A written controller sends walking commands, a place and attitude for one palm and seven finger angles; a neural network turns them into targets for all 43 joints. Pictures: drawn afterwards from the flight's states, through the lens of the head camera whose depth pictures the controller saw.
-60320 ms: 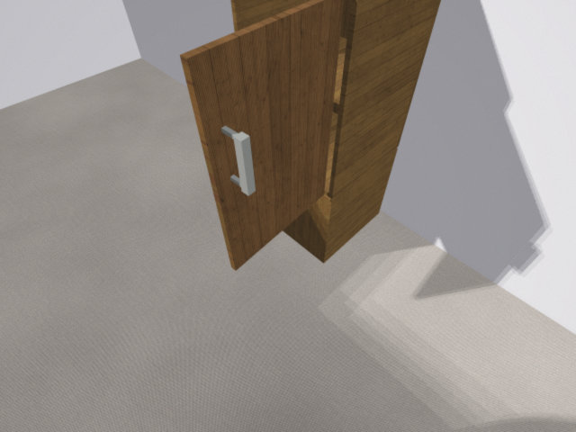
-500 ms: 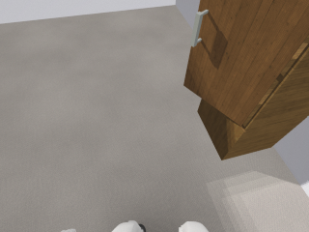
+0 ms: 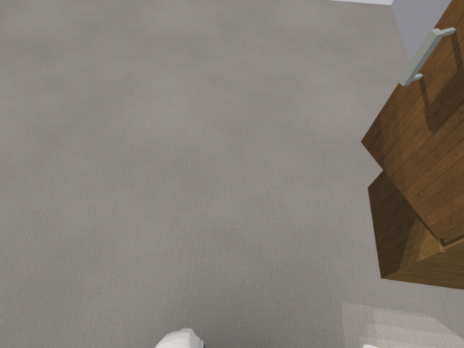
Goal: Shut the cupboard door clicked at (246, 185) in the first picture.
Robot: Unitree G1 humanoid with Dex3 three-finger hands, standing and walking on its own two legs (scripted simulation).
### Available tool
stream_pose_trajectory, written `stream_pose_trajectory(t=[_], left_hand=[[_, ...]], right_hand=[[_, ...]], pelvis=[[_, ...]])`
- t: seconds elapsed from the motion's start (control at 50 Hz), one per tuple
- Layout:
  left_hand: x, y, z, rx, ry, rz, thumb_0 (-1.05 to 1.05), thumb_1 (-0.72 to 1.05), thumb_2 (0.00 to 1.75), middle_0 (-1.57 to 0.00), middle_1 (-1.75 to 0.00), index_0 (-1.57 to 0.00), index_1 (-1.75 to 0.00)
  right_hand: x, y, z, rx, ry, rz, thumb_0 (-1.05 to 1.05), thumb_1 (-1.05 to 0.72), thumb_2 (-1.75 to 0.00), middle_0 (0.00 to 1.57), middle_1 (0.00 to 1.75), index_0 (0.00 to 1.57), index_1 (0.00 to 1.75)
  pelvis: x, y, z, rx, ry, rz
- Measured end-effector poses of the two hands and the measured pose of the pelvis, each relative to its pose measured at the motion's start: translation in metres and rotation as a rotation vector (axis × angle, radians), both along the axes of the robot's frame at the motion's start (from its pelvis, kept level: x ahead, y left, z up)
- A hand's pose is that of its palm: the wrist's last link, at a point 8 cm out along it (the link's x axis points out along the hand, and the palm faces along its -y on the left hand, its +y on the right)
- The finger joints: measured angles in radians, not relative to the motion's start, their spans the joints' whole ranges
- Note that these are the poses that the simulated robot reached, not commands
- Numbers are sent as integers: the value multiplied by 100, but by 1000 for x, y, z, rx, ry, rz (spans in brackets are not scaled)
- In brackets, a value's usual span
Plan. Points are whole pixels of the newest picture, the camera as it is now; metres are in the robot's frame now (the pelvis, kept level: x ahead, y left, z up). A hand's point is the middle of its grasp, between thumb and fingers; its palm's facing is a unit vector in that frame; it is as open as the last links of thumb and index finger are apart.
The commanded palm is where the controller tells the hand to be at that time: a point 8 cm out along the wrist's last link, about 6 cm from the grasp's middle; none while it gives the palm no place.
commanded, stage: walk to a spot facing it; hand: left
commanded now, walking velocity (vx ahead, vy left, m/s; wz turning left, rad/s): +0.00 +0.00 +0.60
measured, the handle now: (425, 57) +0.74 -0.43 +0.05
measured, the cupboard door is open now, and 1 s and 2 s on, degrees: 29 29 29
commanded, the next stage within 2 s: turn to face it in 1.44 s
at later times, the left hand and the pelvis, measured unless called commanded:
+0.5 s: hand out of the picture +0.07 +0.19 -0.14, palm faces +0.26 -0.92 -0.28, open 7.4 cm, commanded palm none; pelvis +0.03 -0.03 +0.00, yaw +18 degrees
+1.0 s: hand (94, 327) +0.15 +0.27 -0.14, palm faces +0.51 -0.83 -0.24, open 7.4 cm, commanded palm none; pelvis +0.15 +0.02 +0.00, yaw +34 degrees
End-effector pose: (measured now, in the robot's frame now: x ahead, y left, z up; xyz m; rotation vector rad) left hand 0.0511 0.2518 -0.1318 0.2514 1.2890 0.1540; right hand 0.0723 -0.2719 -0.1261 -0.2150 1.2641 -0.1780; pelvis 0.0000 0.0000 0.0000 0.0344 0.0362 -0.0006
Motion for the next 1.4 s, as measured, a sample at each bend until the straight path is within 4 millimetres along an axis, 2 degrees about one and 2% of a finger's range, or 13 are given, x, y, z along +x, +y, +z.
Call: stream_pose_trajectory(t=[0.06,0.12,0.26,0.36,0.54,0.68,0.74,0.84,0.96,1.04,1.14,1.28,1.4], left_hand=[[-15,15,-14,-2,34,63,1,91,89,-21,-30,-20,-30],[-17,22,-11,11,46,106,1,91,89,-21,-30,-20,-30],[15,16,14,23,-97,154,1,91,89,-20,-30,-20,-30],[26,0,20,62,-210,180,1,91,89,-20,-30,-20,-30],[-10,-21,17,9,-129,296,1,91,89,-21,-30,-20,-30],[-51,-2,-15,-51,-96,462,1,90,89,-21,-30,-20,-30],[-58,8,-15,-52,-33,492,1,91,89,-21,-30,-20,-30],[-27,27,4,-35,-78,521,1,91,89,-20,-30,-20,-30],[44,46,19,6,-191,517,1,91,89,-20,-30,-20,-30],[86,53,17,58,-269,529,1,91,89,-20,-30,-20,-30],[85,38,20,51,-229,635,0,91,89,-20,-30,-20,-30],[57,12,11,-38,-90,815,0,91,89,-21,-30,-20,-30],[25,9,-14,-101,0,965,1,91,89,-21,-30,-20,-30]], right_hand=[[28,13,-4,-13,-40,67,0,-90,-90,20,30,20,30],[42,24,2,-13,-61,109,0,-90,-90,20,30,20,30],[55,27,3,14,-37,172,0,-90,-90,20,30,21,30],[73,12,-15,48,-32,200,0,-90,-90,20,30,21,30],[108,14,3,34,-22,292,0,-90,-90,20,30,20,30],[138,51,6,-22,-21,448,0,-90,-90,20,30,20,30],[142,64,12,-28,-24,466,0,-90,-90,20,30,20,30],[138,73,15,-25,59,483,0,-90,-90,20,30,20,30],[154,72,1,-4,181,490,0,-90,-90,20,30,21,30],[195,72,-23,9,220,509,0,-90,-90,20,30,21,30],[284,104,-17,6,143,608,1,-90,-90,20,30,20,30],[401,196,16,26,-36,777,0,-91,-90,19,30,20,30],[462,300,24,33,-134,969,0,-91,-90,19,30,20,30]], pelvis=[[4,7,-10,-3,0,40],[7,6,-5,-11,-3,65],[13,-7,6,-40,-15,151],[22,-28,-6,-22,-17,209],[33,-27,7,-16,-14,346],[47,-2,-7,-31,2,456],[60,6,-3,-31,-2,470],[86,16,10,-44,-14,526],[131,23,8,-28,-25,571],[173,25,-10,-11,-30,620],[203,36,0,-17,-40,695],[239,64,15,-30,-23,812],[256,104,3,-44,-38,896]])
